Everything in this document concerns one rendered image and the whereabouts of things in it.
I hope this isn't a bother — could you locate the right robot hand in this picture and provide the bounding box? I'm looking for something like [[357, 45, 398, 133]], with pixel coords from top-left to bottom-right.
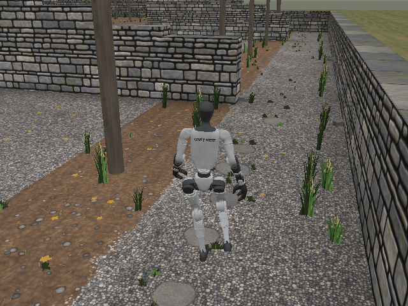
[[233, 184, 247, 201]]

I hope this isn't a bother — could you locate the robot right upper arm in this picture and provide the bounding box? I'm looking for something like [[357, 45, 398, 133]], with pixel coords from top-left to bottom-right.
[[219, 129, 237, 166]]

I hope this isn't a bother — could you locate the robot thigh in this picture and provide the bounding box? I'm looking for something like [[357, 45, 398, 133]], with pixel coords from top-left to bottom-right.
[[212, 177, 226, 212], [182, 177, 204, 222]]

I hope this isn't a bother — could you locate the robot right thigh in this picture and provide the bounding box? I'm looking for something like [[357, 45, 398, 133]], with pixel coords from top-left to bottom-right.
[[212, 177, 226, 212]]

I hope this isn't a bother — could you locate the robot right forearm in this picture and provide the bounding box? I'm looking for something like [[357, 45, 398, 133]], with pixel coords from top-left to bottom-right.
[[231, 155, 245, 186]]

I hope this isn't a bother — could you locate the left robot hand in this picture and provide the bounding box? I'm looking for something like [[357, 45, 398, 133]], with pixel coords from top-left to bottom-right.
[[173, 168, 187, 179]]

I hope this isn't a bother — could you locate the robot left upper arm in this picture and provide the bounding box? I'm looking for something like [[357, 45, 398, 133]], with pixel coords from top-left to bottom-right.
[[175, 128, 192, 162]]

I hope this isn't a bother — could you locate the robot left forearm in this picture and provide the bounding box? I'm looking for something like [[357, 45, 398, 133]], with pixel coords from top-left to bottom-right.
[[173, 153, 182, 171]]

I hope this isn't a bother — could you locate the robot left thigh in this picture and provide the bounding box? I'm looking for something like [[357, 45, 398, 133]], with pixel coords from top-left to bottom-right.
[[182, 177, 204, 222]]

